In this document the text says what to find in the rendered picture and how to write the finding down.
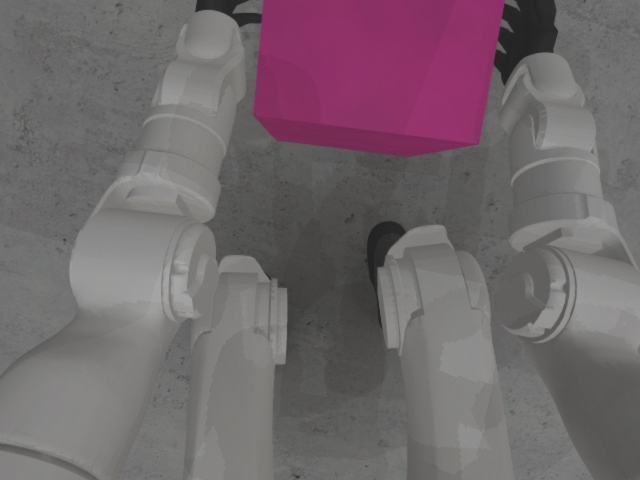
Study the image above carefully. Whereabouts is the carton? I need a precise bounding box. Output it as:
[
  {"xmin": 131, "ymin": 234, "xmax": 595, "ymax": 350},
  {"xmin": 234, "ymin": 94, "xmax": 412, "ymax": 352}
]
[{"xmin": 253, "ymin": 0, "xmax": 505, "ymax": 157}]

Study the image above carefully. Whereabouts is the left robot upper arm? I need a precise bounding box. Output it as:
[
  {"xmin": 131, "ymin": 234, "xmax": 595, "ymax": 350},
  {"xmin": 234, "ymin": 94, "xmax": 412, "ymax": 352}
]
[{"xmin": 0, "ymin": 208, "xmax": 219, "ymax": 480}]

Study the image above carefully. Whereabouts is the right robot upper arm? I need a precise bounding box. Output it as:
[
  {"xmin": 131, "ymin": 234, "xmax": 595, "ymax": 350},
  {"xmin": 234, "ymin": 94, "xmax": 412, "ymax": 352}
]
[{"xmin": 493, "ymin": 245, "xmax": 640, "ymax": 480}]

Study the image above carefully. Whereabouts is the robot left shin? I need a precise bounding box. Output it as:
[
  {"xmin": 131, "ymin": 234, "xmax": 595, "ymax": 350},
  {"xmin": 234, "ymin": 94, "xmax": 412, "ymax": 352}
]
[{"xmin": 190, "ymin": 255, "xmax": 270, "ymax": 356}]

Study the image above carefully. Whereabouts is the right robot foot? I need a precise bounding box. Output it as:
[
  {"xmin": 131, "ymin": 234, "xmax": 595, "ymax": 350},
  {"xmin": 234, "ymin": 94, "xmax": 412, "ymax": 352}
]
[{"xmin": 367, "ymin": 221, "xmax": 406, "ymax": 330}]

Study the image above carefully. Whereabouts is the robot left forearm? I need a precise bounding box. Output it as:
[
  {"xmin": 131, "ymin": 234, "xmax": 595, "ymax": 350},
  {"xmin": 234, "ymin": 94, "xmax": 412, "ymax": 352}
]
[{"xmin": 69, "ymin": 10, "xmax": 246, "ymax": 296}]

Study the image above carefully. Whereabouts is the robot right hand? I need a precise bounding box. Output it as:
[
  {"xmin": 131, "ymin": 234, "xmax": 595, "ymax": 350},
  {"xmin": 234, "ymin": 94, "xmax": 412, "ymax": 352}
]
[{"xmin": 494, "ymin": 0, "xmax": 558, "ymax": 86}]

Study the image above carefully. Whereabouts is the robot left hand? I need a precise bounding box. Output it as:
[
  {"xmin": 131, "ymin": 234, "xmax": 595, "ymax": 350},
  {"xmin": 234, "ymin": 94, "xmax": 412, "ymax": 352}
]
[{"xmin": 195, "ymin": 0, "xmax": 262, "ymax": 27}]

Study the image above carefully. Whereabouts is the robot right forearm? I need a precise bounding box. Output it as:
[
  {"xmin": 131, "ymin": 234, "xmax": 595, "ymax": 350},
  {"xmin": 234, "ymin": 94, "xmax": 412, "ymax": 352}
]
[{"xmin": 499, "ymin": 52, "xmax": 640, "ymax": 272}]

